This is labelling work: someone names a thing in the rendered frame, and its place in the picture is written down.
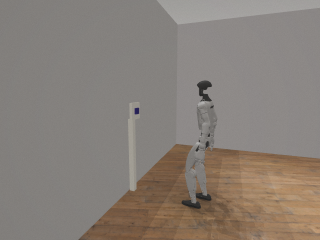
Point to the left robot foot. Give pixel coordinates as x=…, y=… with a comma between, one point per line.
x=189, y=203

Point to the robot left forearm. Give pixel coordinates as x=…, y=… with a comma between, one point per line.
x=204, y=136

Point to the right robot hand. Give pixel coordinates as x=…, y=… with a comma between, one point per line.
x=212, y=144

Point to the left robot thigh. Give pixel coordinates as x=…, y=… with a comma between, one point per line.
x=190, y=161

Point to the left robot hand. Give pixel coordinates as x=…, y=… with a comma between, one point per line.
x=200, y=156

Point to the robot right forearm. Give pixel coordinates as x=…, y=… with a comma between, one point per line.
x=213, y=129

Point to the left robot upper arm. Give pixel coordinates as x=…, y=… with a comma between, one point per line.
x=202, y=107

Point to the panel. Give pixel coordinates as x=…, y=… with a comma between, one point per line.
x=132, y=144

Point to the right robot upper arm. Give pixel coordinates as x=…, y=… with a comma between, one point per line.
x=214, y=116

